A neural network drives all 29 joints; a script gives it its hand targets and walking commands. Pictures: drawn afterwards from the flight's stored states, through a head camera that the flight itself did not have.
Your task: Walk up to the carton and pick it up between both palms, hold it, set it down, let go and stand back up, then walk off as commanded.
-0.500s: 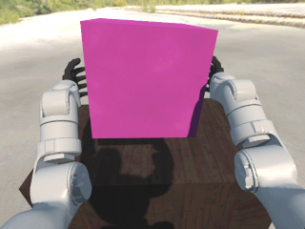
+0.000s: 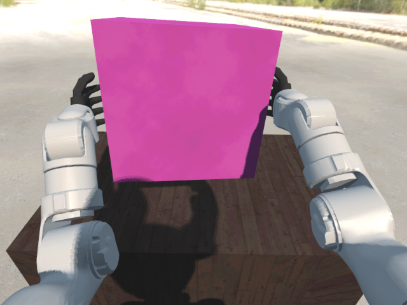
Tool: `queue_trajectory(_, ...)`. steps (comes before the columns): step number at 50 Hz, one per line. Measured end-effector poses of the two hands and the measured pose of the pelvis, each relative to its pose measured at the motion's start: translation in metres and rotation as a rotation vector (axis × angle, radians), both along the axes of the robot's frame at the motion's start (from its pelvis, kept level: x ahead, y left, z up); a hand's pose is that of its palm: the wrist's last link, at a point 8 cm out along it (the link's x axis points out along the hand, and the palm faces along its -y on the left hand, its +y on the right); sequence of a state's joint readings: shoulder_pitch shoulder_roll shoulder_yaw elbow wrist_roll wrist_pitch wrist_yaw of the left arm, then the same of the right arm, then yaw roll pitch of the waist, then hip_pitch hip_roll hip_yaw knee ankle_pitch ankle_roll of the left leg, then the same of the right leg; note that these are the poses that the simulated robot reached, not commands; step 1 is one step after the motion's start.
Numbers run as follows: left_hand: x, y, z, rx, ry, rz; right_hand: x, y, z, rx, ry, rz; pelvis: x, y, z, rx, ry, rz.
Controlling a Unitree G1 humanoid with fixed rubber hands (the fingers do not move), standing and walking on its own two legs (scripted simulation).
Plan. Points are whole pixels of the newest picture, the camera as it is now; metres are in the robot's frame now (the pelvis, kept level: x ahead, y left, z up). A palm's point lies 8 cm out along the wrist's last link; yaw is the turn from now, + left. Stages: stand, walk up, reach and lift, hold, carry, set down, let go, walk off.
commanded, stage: hold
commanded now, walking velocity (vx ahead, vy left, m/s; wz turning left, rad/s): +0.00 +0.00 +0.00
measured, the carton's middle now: (183, 92) +0.45 +0.03 +0.29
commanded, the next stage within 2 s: none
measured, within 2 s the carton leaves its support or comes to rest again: neither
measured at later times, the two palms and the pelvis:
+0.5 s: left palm (93, 116) +0.33 +0.18 +0.30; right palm (298, 113) +0.33 -0.18 +0.29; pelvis -0.03 +0.00 +0.00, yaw +0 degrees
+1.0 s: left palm (88, 109) +0.36 +0.19 +0.30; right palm (284, 104) +0.36 -0.16 +0.30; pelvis +0.00 +0.00 +0.00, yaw +0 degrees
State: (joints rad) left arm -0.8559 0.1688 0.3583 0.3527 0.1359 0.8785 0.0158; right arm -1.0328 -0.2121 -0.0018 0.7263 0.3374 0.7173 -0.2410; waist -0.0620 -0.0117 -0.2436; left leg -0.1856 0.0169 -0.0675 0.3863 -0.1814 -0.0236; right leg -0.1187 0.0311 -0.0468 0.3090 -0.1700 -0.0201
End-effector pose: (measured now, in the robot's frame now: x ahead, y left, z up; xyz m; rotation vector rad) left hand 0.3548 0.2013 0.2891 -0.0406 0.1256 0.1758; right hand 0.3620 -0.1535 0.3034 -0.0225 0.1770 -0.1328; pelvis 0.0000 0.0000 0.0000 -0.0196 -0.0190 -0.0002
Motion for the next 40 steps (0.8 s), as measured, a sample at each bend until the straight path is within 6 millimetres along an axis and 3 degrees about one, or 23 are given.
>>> queue_trajectory(18, -0.027, -0.013, 0.004, 0.066, 0.013, -0.019, -0.028, -0.014, -0.016, 0.063, 0.022, -0.001, -0.027, 0.003, -0.001, -0.003, -0.05, 0.0)
queue_trajectory(28, -0.017, -0.024, 0.003, 0.064, 0.032, -0.042, -0.03, -0.025, -0.012, 0.061, 0.01, -0.024, -0.025, 0.0, -0.001, -0.003, -0.037, -0.001)
queue_trajectory(40, 0.008, -0.017, -0.018, 0.022, 0.077, -0.046, -0.004, -0.017, -0.019, 0.024, 0.042, -0.027, -0.01, -0.001, 0.0, -0.002, -0.013, -0.001)
